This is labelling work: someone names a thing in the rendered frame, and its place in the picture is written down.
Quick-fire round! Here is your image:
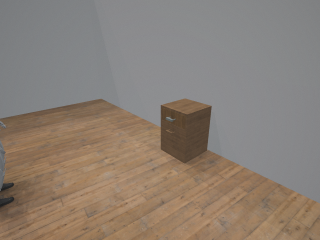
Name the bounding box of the robot foot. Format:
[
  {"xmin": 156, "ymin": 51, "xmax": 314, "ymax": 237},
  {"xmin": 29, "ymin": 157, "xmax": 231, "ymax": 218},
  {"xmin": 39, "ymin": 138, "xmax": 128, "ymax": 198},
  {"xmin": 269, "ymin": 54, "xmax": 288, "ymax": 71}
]
[
  {"xmin": 0, "ymin": 197, "xmax": 14, "ymax": 207},
  {"xmin": 1, "ymin": 182, "xmax": 14, "ymax": 191}
]

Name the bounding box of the left robot foot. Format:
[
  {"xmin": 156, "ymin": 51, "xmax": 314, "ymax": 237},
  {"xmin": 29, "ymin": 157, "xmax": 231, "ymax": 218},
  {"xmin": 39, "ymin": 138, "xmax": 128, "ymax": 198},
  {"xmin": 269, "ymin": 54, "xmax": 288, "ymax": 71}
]
[{"xmin": 1, "ymin": 182, "xmax": 14, "ymax": 191}]

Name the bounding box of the drawer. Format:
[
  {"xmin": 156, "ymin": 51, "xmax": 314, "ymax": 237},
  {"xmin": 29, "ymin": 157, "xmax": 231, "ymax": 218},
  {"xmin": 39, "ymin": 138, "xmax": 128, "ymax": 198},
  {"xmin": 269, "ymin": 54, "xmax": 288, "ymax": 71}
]
[{"xmin": 162, "ymin": 108, "xmax": 186, "ymax": 130}]

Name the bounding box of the cabinet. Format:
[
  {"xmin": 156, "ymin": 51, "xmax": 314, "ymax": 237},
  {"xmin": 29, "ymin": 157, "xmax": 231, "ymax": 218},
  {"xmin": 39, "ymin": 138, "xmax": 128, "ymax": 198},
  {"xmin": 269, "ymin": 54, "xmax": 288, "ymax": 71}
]
[{"xmin": 161, "ymin": 98, "xmax": 212, "ymax": 164}]

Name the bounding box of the right robot foot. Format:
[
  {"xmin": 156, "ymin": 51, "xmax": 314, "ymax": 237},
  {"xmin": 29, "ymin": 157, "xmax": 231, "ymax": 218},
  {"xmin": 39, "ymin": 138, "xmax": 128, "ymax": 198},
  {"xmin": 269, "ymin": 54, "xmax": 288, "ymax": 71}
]
[{"xmin": 0, "ymin": 197, "xmax": 14, "ymax": 207}]

